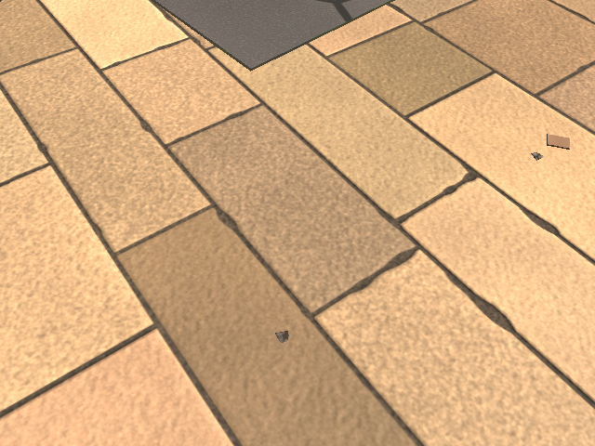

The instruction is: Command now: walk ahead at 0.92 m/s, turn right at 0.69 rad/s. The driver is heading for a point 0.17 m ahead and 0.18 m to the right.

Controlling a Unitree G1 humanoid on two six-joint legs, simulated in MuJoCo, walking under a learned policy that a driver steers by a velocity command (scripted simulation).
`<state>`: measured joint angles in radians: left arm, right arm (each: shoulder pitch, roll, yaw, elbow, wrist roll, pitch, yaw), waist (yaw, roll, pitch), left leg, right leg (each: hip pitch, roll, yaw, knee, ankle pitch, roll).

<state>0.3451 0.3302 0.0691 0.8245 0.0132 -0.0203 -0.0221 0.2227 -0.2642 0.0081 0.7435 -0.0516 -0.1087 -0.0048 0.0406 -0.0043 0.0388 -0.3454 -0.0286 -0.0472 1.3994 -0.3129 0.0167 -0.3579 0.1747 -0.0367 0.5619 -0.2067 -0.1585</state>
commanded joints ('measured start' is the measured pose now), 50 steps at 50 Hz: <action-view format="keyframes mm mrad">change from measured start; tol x16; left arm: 1 61 94 18 -31 -5 -27 18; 10 191 95 14 25 -46 -47 63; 14 -4 68 8 -51 -9 -22 71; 16 368 -15 -34 12 -33 -20 36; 19 -2 105 1 -66 -25 9 53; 50 -135 -4 -10 -13 -8 -10 58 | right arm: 1 -22 -106 -5 -130 -25 8 10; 9 -309 -52 -4 -229 51 -32 14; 16 206 -143 -61 -70 18 -28 36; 22 -94 -44 -31 -64 25 18 27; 50 -47 -51 -69 106 48 101 -22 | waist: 1 -76 100 27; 13 -96 -128 -163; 16 -85 244 -626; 19 -73 -42 -239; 21 -6 39 -151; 50 -44 -2 -88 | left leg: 1 -339 101 -41 -88 -13 -30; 8 -52 -28 79 -854 511 -49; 13 225 -57 50 -1018 708 12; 14 450 74 -40 -977 899 52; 15 766 407 -377 -799 1414 259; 16 875 507 -647 -832 1181 380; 19 356 317 -380 -1010 718 272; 26 35 191 -128 -1078 828 231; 33 -125 129 -174 -1111 -164 93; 50 144 45 -41 -906 287 29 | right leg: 1 165 -289 511 -342 89 -177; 5 -30 -158 220 -330 806 -85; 10 189 -175 271 -231 547 51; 13 256 -160 261 61 674 121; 14 165 -129 242 338 504 156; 15 -93 15 241 780 -475 219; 17 -240 -81 326 950 -413 215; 33 232 -245 136 -99 55 141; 37 -15 -264 183 -177 -227 107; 50 92 -222 134 -83 141 122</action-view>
